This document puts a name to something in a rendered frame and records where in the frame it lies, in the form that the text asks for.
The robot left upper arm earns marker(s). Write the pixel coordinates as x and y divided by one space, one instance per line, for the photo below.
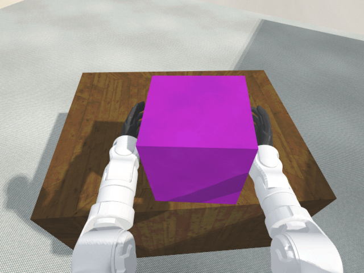
105 251

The left robot hand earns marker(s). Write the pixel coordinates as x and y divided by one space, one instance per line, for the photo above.
132 122

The robot left forearm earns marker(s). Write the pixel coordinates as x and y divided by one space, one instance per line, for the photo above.
114 205

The carton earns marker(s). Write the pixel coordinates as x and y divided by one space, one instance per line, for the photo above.
197 139

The pedestal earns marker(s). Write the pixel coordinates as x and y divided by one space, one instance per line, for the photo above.
102 102

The robot right forearm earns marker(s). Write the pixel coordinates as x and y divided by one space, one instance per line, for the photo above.
281 208

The robot right upper arm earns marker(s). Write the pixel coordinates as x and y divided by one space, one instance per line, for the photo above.
304 253

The right robot hand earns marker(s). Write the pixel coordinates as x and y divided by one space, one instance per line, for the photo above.
262 127

